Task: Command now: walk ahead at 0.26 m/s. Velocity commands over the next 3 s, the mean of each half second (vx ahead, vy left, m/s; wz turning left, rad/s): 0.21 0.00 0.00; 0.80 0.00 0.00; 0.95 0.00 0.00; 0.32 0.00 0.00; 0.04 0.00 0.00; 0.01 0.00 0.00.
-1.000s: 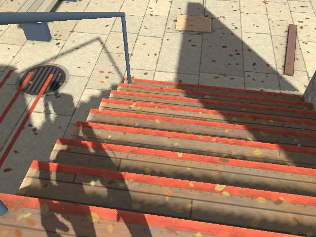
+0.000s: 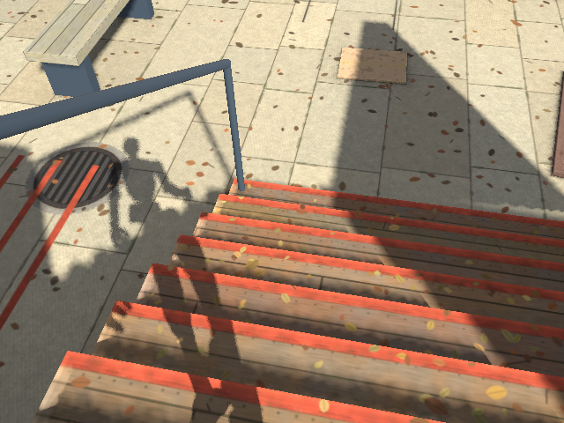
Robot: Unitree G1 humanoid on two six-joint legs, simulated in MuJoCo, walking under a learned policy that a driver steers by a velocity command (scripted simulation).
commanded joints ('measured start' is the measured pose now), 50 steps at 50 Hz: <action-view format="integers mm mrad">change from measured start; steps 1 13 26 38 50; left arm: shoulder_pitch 36 7 -304 -9 7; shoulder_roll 111 29 88 181 210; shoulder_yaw -2 -45 -18 67 71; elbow -50 -177 -238 -146 -68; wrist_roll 22 -66 4 -65 -17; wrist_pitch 29 94 39 58 91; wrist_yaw -17 -111 -2 -13 18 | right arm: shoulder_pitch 35 190 313 106 20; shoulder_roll -31 -35 -119 -95 -103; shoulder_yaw -3 0 -41 -96 -94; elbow -9 126 104 31 19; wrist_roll -13 16 32 23 21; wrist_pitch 9 22 -7 93 89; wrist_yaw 6 48 -77 -38 -41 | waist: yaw -55 53 -171 -97 -38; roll -114 -146 -10 -115 -147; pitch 39 109 2 87 192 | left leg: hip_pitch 432 194 385 -162 356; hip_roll -46 284 184 -44 3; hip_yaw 84 -149 -314 -128 60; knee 5 -201 -159 425 -37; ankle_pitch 219 159 -1183 -392 -262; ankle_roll -2 269 259 -16 45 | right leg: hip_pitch -444 -500 -409 -28 -62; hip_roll -105 -265 -150 -281 -294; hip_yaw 73 192 -7 267 143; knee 39 970 158 -127 281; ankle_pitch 414 -188 132 280 471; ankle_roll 4 197 60 -88 -117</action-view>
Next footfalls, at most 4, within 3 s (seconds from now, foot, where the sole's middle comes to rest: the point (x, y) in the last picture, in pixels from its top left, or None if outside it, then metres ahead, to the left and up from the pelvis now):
0.14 left None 0.26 0.10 -0.90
0.58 right None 0.28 -0.13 -0.90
1.06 left None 0.57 0.08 -1.06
1.42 right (349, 371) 0.83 -0.07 -1.21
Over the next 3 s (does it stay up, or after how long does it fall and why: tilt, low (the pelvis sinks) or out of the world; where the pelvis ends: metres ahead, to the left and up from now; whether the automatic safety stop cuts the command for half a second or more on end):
stays up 1.11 -0.01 -0.59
